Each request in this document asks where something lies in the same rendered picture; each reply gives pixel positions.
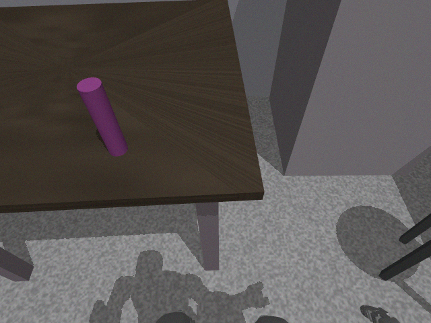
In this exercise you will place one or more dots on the right robot hand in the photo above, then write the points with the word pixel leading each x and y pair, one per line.
pixel 377 315

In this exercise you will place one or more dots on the can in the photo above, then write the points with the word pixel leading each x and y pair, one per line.
pixel 94 96

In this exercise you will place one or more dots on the table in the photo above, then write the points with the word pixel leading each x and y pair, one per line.
pixel 172 75

